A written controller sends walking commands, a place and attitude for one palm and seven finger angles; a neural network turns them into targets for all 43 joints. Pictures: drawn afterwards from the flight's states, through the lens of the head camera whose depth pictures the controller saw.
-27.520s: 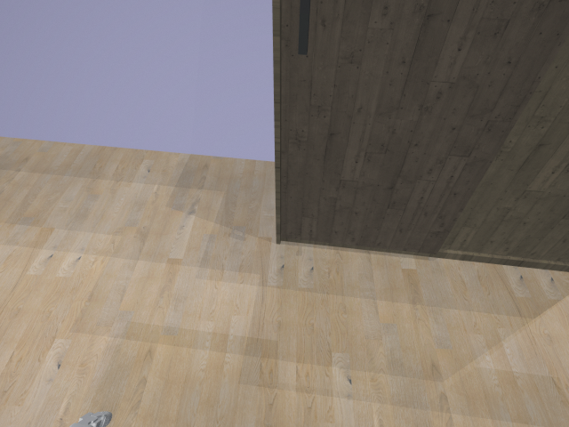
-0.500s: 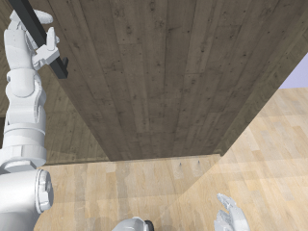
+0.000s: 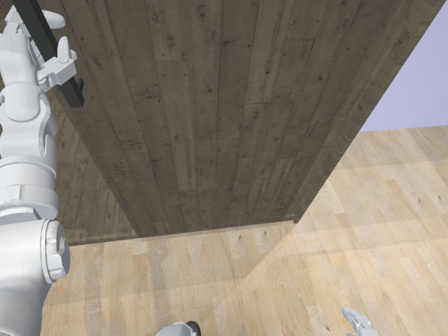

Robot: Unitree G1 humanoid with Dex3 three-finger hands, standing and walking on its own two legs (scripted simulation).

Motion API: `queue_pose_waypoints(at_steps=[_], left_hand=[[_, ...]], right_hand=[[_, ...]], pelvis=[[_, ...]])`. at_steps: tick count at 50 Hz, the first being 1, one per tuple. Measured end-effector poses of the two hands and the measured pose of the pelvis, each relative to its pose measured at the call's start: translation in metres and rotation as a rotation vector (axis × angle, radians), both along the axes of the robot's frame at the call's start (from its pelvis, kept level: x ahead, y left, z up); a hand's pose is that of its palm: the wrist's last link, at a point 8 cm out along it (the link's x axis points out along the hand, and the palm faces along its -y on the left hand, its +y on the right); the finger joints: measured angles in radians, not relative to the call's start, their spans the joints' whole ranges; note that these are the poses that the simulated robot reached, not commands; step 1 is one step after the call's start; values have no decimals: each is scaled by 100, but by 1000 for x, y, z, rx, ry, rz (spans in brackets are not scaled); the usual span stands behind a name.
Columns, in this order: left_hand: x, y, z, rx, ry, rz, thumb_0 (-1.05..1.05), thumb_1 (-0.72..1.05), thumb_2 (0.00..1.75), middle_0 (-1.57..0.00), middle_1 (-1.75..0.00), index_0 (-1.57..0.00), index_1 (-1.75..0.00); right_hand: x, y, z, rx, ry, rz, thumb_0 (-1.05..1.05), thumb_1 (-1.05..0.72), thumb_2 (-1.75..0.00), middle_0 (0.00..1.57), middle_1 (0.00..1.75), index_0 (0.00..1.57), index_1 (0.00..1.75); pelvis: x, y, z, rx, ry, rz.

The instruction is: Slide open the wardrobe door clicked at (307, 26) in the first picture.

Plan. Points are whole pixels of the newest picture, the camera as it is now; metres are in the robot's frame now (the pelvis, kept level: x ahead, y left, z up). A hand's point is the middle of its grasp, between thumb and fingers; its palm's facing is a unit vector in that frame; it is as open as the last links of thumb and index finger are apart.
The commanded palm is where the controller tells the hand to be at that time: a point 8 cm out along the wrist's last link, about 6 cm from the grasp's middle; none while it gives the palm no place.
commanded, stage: stop walking and hold the door there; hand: left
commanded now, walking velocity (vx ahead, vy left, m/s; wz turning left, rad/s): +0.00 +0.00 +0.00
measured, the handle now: (51, 38) +0.52 +0.29 +0.22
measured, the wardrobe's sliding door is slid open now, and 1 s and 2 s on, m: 0.56 0.56 0.56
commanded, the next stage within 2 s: loosen the grip on the handle in 0.40 s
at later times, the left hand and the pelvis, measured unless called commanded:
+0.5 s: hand (68, 64) +0.47 +0.26 +0.21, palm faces +0.41 -0.90 -0.18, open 5.8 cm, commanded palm +0.43 +0.30 +0.21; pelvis +0.01 -0.03 +0.00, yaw +0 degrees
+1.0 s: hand (67, 66) +0.48 +0.27 +0.20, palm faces +0.41 -0.89 -0.19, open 13.5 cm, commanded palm +0.43 +0.30 +0.21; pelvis +0.01 -0.03 -0.01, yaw +1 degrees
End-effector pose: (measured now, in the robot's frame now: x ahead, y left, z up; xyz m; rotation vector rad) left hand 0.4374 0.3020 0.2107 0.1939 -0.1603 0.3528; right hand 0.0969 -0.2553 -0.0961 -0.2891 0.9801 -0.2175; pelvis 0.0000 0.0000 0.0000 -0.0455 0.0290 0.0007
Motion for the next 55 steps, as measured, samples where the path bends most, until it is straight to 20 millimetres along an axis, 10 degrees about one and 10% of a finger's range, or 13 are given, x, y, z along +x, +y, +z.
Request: queue_pose_waypoints(at_steps=[15,30,45,55], left_hand=[[-6,-4,2,-6,40,62,-6,72,77,-46,-141,-32,-138],[7,6,4,-97,126,40,-6,62,77,-46,-141,-36,-138],[1,-1,-3,0,70,59,0,-31,32,-42,-135,-40,-134],[2,5,-8,-4,57,62,-1,-52,21,-36,-125,-30,-121]], right_hand=[[-43,-48,-8,-40,91,-117,1,-90,-90,20,30,21,30],[-13,-49,8,-31,-16,-42,1,-90,-90,20,30,21,30],[-32,-49,-5,-18,52,-48,1,-90,-90,20,30,21,30],[-36,-50,-10,-3,99,-89,1,-90,-90,20,30,21,30]], pelvis=[[4,-24,-3,7,-10,4],[8,-30,-2,25,52,13],[8,-30,-5,30,79,15],[21,-34,-5,31,87,4]])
